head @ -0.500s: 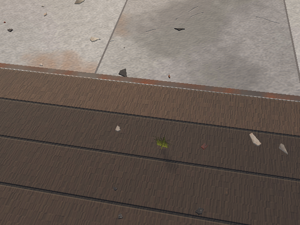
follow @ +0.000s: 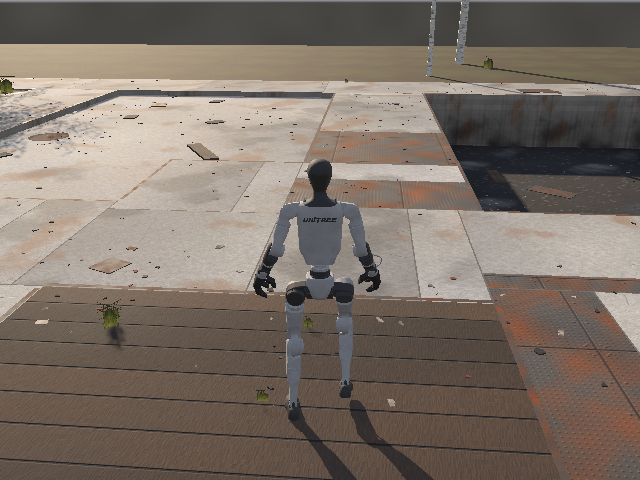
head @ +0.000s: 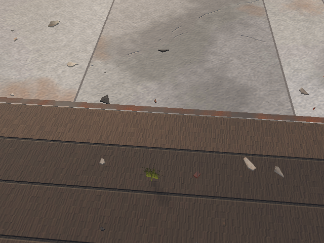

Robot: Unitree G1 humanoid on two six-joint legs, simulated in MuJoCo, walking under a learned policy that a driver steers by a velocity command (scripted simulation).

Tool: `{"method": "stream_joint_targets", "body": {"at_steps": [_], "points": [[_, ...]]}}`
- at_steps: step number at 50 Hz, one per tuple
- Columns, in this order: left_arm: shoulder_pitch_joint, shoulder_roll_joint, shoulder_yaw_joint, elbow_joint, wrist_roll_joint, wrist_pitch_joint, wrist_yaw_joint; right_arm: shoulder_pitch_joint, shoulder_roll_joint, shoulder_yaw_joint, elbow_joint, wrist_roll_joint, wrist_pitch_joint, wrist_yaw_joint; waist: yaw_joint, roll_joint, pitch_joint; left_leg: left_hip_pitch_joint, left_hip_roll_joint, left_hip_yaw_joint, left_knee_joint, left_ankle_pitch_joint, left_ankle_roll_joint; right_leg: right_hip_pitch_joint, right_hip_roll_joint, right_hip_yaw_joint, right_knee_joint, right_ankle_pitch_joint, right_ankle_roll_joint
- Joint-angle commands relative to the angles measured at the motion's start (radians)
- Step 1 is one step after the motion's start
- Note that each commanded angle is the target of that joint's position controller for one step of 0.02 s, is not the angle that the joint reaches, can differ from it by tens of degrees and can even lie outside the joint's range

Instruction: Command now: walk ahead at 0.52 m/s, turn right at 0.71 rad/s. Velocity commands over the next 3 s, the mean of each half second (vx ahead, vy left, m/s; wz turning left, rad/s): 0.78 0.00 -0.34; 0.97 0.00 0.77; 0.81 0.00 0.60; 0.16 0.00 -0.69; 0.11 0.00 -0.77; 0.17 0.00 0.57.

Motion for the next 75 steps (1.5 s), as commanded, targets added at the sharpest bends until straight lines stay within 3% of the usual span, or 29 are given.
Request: {"method": "stream_joint_targets", "body": {"at_steps": [1, 9, 11, 12, 13, 14, 15, 20, 29, 33, 34, 35, 36, 37, 38, 40, 45, 49, 53, 54, 55, 56, 58, 62, 66, 70, 73, 74, 75], "points": [[-0.166, 0.023, -0.006, -0.150, 0.000, -0.035, -0.018, 0.012, -0.180, -0.059, -0.035, -0.001, -0.040, 0.003, -0.057, 0.139, 0.062, 0.147, 0.283, -0.190, -0.246, -0.224, 0.162, -0.233, -0.068, 0.035, -0.092, 0.053, -0.016], [-0.173, 0.043, -0.024, -0.184, -0.018, -0.023, -0.034, -0.003, -0.251, -0.093, 0.010, 0.016, -0.040, 0.053, -0.009, 0.103, 0.148, 0.103, 0.302, 0.034, -0.221, -0.169, 0.132, -0.075, -0.081, -0.074, -0.224, -0.065, -0.120], [0.064, 0.091, 0.009, -0.096, -0.015, -0.029, -0.029, -0.046, -0.243, -0.083, 0.012, 0.019, -0.034, 0.058, 0.134, 0.048, 0.043, -0.064, 0.221, 0.158, 0.099, 0.256, 0.104, 0.351, 0.062, -0.192, -0.334, -0.025, -0.172], [0.310, 0.184, 0.057, -0.005, -0.018, -0.034, -0.018, -0.033, -0.192, -0.057, 0.007, 0.001, -0.047, 0.055, 0.249, -0.093, -0.052, -0.258, 0.155, 0.190, 0.478, 0.472, 0.074, 0.708, 0.152, -0.179, -0.365, 0.016, -0.207], [0.340, 0.329, 0.073, 0.003, -0.014, -0.045, -0.003, -0.001, -0.040, -0.013, -0.053, -0.028, -0.067, 0.053, 0.166, -0.493, -0.043, -0.671, 0.020, 0.119, 0.962, -0.251, -0.006, 0.843, -0.110, 0.396, -0.625, -0.325, -0.317], [0.273, 0.267, 0.040, -0.079, -0.006, -0.080, -0.012, -0.068, -0.110, -0.011, -0.085, 0.017, -0.103, 0.044, 0.171, -0.362, -0.189, -0.771, -0.045, -0.154, 1.127, -0.280, 0.016, 0.850, -0.256, 0.802, -0.854, -0.550, -0.371], [0.255, 0.188, 0.017, -0.079, 0.008, -0.102, -0.022, -0.164, -0.183, -0.028, -0.095, 0.079, -0.115, 0.045, 0.195, -0.166, -0.095, -0.882, -0.013, -0.175, 1.161, -0.160, 0.046, 0.824, -0.313, 0.751, -0.894, -0.479, -0.336], [0.053, 0.042, -0.031, -0.063, 0.052, -0.140, -0.015, 0.004, -0.121, -0.017, 0.012, 0.069, -0.060, 0.069, 0.016, -0.085, 0.064, -0.729, 0.087, -0.266, 0.997, 0.201, 0.081, 0.437, -0.206, 0.236, -0.863, -0.058, -0.183], [0.112, 0.078, -0.027, 0.024, 0.055, -0.158, 0.068, -0.131, -0.062, -0.004, -0.011, 0.048, -0.067, 0.114, 0.006, -0.032, 0.142, -0.515, -0.107, 0.020, 0.408, 0.507, 0.112, 0.531, -0.061, -0.244, -0.938, 0.993, 0.049], [0.050, 0.186, 0.010, 0.014, 0.048, -0.111, 0.121, 0.115, -0.160, -0.055, 0.020, 0.066, -0.028, 0.114, -0.165, -0.161, -0.005, -0.158, -0.198, 0.121, 0.387, 0.361, 0.153, 0.620, -0.124, -0.241, -0.511, 1.665, 0.052], [-0.088, 0.196, 0.016, -0.029, 0.051, -0.113, 0.115, 0.420, -0.230, -0.090, 0.103, 0.060, 0.000, 0.096, -0.316, -0.140, -0.078, 0.136, -0.150, 0.011, 0.398, 0.314, 0.214, 0.458, -0.127, -0.199, -0.200, 1.646, 0.030], [-0.282, 0.122, -0.002, -0.066, 0.016, -0.129, 0.078, 0.695, -0.194, -0.076, 0.201, 0.047, 0.018, 0.074, -0.446, 0.104, -0.062, 0.329, -0.022, -0.132, 0.186, 0.525, 0.307, 0.246, 0.042, -0.215, 0.412, 0.695, 0.020], [-0.345, -0.128, -0.069, -0.137, 0.028, -0.169, 0.032, 0.615, -0.111, -0.034, 0.244, -0.013, -0.001, 0.084, -0.294, 0.395, 0.087, 0.307, -0.110, -0.238, 0.263, 0.447, 0.295, -0.126, 0.221, -0.056, 0.805, -0.282, -0.014], [-0.117, -0.200, -0.101, -0.181, 0.009, -0.193, 0.012, 0.378, -0.078, -0.008, 0.140, -0.014, -0.036, 0.092, -0.058, 0.336, -0.015, 0.301, -0.016, -0.598, 0.263, 0.203, 0.428, -0.334, 0.188, 0.153, 0.902, -0.350, -0.055], [-0.072, -0.120, -0.104, -0.215, 0.006, -0.222, -0.015, 0.313, -0.059, -0.012, 0.070, -0.001, -0.041, 0.086, -0.041, 0.160, -0.102, 0.285, 0.103, -0.885, 0.014, -0.234, 0.513, -0.366, 0.170, 0.226, 0.774, -0.256, -0.100], [-0.077, -0.016, -0.076, -0.202, 0.014, -0.216, -0.021, 0.089, -0.112, -0.024, -0.021, -0.001, -0.066, 0.072, 0.097, -0.165, 0.079, -0.103, 0.121, -0.964, -0.188, -0.477, 0.439, -0.240, 0.070, 0.221, 0.412, -0.036, -0.117], [-0.232, 0.011, -0.075, -0.236, 0.064, -0.162, 0.046, 0.054, -0.119, -0.029, -0.033, 0.033, -0.076, 0.016, 0.029, -0.061, 0.127, -0.508, -0.085, -0.585, -0.149, -0.098, 0.365, 0.097, 0.011, 0.144, -0.166, 0.178, 0.019], [-0.326, -0.024, -0.063, -0.267, -0.002, -0.153, 0.039, 0.137, -0.128, -0.037, 0.012, 0.060, -0.044, 0.004, -0.070, 0.080, 0.033, -0.404, -0.130, -0.556, -0.026, -0.168, 0.278, 0.303, 0.110, 0.114, -0.492, 0.313, 0.080], [-0.029, 0.077, 0.014, -0.194, -0.030, -0.175, 0.031, 0.093, -0.057, -0.023, -0.016, 0.035, -0.031, 0.020, 0.107, 0.120, -0.125, -0.286, -0.141, -0.523, 0.416, 0.008, 0.166, 0.623, 0.035, 0.160, -0.552, 0.176, 0.000], [0.192, 0.152, 0.031, -0.158, -0.008, -0.171, 0.032, 0.112, 0.057, 0.013, -0.053, 0.008, -0.038, 0.031, 0.162, -0.084, -0.311, -0.456, -0.179, -0.411, 0.801, -0.220, 0.128, 0.943, -0.165, 0.425, -0.553, -0.086, -0.074], [0.192, 0.231, 0.039, -0.145, 0.035, -0.174, 0.009, 0.212, 0.056, 0.028, -0.122, 0.070, -0.057, 0.035, 0.067, -0.506, -0.346, -0.783, -0.173, -0.322, 1.071, -0.285, 0.103, 1.046, -0.382, 1.083, -0.808, -0.521, -0.246], [0.102, 0.132, 0.028, -0.172, 0.037, -0.167, 0.008, 0.168, -0.028, 0.015, -0.089, 0.089, -0.045, 0.023, 0.086, -0.324, -0.185, -0.902, -0.076, -0.292, 1.192, -0.152, 0.088, 0.946, -0.362, 1.061, -0.837, -0.712, -0.245], [0.080, 0.062, 0.011, -0.138, 0.037, -0.148, 0.018, 0.004, -0.068, 0.004, -0.112, 0.033, -0.030, 0.032, 0.107, -0.051, -0.017, -0.863, -0.011, -0.228, 1.178, -0.028, 0.083, 0.739, -0.264, 0.646, -0.801, -0.290, -0.195], [0.032, -0.024, -0.016, -0.038, 0.030, -0.148, 0.010, -0.070, -0.045, -0.001, -0.160, 0.048, 0.001, 0.062, 0.041, -0.093, 0.078, -0.776, 0.071, -0.226, 1.043, 0.010, 0.084, 0.540, -0.169, 0.285, -0.835, 0.056, -0.151], [0.035, 0.027, -0.014, 0.025, 0.038, -0.151, 0.012, -0.155, -0.014, 0.024, -0.200, 0.017, -0.015, 0.071, 0.013, -0.024, 0.165, -0.697, 0.012, -0.219, 0.735, 0.120, 0.056, 0.405, -0.147, 0.131, -0.880, 0.465, -0.192], [0.108, 0.159, 0.009, 0.088, -0.006, -0.145, 0.018, -0.276, -0.029, 0.024, -0.217, 0.003, -0.068, 0.106, 0.036, -0.046, 0.131, -0.367, -0.066, -0.086, 0.296, 0.329, 0.068, 0.414, -0.143, 0.076, -0.926, 0.688, -0.195], [0.115, 0.177, 0.006, 0.116, -0.009, -0.129, 0.021, -0.089, -0.141, -0.026, -0.155, -0.014, -0.077, 0.092, -0.098, -0.112, -0.009, -0.100, -0.123, -0.096, 0.123, 0.399, 0.126, 0.546, -0.122, 0.067, -0.649, 0.992, -0.134], [0.113, 0.157, -0.001, 0.107, -0.006, -0.129, 0.024, 0.024, -0.175, -0.039, -0.125, -0.035, -0.074, 0.076, -0.158, -0.124, -0.086, 0.124, -0.069, -0.130, 0.110, 0.590, 0.146, 0.433, -0.075, 0.059, -0.467, 0.917, -0.093], [0.121, 0.063, -0.029, 0.056, 0.034, -0.129, 0.025, 0.148, -0.242, -0.046, -0.104, -0.067, -0.064, 0.053, -0.167, 0.059, -0.264, 0.453, 0.201, -0.355, 0.252, 1.131, 0.201, 0.189, 0.032, 0.040, -0.091, 0.231, -0.037]]}}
